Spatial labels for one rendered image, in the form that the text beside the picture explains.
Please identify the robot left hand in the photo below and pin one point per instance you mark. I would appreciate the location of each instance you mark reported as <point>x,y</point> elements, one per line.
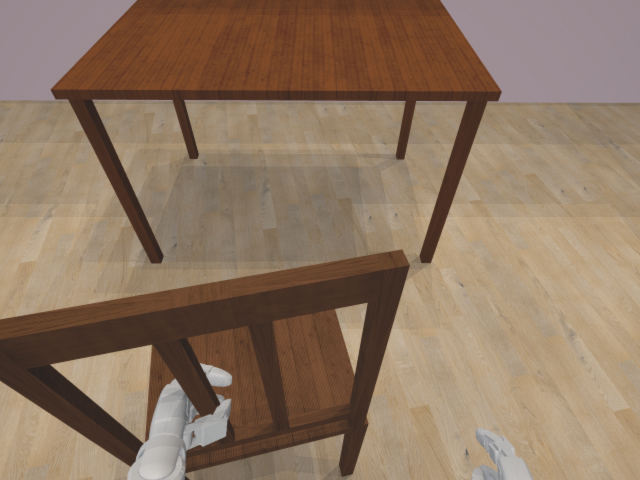
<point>174,410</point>

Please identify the chair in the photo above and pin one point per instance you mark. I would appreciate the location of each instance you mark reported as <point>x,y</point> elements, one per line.
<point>276,333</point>

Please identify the table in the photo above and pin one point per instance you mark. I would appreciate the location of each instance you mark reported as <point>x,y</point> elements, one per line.
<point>300,50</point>

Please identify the robot right hand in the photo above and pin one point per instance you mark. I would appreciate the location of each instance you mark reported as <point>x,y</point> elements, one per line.
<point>502,453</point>

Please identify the left robot forearm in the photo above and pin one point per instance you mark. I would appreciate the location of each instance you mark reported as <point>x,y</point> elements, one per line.
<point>160,458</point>

